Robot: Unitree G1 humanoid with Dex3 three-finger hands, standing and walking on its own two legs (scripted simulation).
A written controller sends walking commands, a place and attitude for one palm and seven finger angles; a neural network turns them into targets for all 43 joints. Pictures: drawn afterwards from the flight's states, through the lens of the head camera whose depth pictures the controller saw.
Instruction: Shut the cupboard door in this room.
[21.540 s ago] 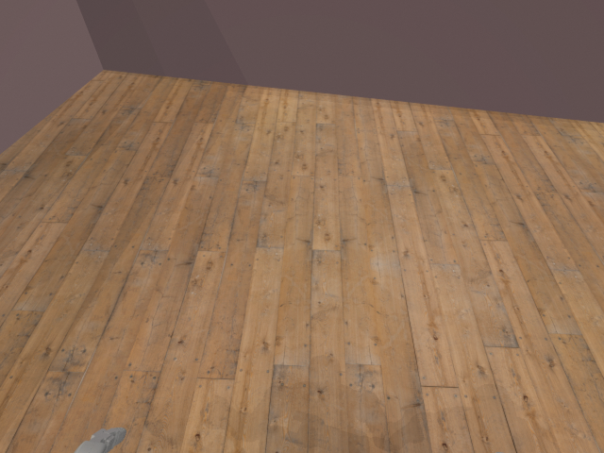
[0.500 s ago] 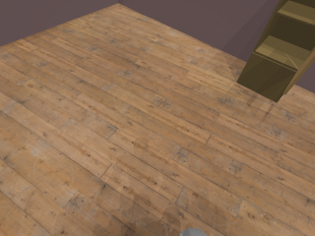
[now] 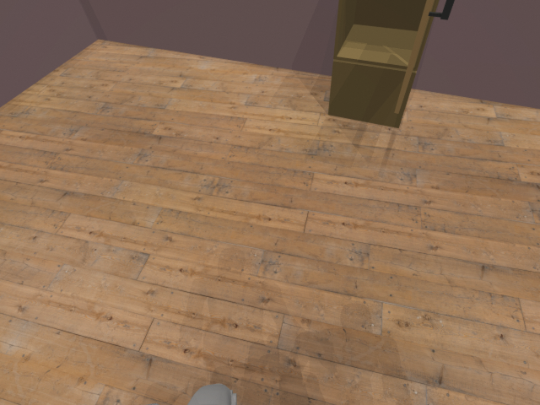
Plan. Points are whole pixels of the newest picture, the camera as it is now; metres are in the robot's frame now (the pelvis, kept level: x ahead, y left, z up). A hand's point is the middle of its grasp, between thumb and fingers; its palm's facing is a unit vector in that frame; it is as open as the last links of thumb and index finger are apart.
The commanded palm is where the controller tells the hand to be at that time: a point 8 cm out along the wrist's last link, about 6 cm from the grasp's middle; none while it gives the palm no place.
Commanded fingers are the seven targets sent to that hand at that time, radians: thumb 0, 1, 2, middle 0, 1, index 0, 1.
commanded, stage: turn or walk to find it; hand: left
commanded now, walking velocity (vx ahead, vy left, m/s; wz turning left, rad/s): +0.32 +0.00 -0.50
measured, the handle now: out of the picture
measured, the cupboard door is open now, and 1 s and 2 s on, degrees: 88 88 88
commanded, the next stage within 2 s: stand and wait in 1.32 s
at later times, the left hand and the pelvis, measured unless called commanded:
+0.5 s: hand (129, 376) +0.19 +0.29 -0.18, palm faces -0.17 -0.97 -0.17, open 7.4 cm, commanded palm none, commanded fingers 0.00 0.90 0.90 -0.20 -0.30 -0.20 -0.30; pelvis +0.15 +0.09 +0.00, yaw -15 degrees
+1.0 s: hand (255, 220) +0.54 +0.08 -0.18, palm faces -0.50 -0.86 -0.13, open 7.3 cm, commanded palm none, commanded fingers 0.00 0.90 0.90 -0.20 -0.30 -0.20 -0.30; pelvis +0.36 -0.01 -0.02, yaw -27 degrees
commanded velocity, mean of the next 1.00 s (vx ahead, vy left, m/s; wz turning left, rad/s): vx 0.36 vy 0.00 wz -0.35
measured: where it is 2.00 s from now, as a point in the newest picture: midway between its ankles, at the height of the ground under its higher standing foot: (316, 281)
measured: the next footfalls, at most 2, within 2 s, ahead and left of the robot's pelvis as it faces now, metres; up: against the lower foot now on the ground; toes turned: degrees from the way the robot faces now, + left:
left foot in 0.34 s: +0.20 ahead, +0.16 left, +0.00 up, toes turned -4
right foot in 0.90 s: +0.40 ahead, -0.09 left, +0.00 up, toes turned -34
